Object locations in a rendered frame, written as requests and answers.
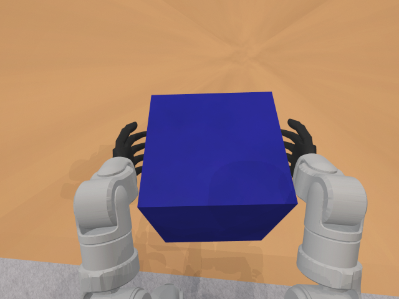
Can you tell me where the carton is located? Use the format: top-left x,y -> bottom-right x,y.
137,92 -> 298,242

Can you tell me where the robot right upper arm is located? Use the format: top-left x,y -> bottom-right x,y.
284,284 -> 352,299

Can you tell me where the robot left forearm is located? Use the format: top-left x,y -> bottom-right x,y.
74,157 -> 140,299

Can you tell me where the left robot hand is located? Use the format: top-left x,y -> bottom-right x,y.
113,122 -> 147,176

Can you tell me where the left robot thigh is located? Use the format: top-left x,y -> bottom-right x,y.
151,285 -> 184,299

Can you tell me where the right robot hand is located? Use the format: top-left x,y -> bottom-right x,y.
281,119 -> 317,178

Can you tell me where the robot left upper arm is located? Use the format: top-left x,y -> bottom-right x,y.
90,287 -> 151,299

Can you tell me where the robot right forearm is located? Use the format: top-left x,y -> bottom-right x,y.
293,153 -> 368,299

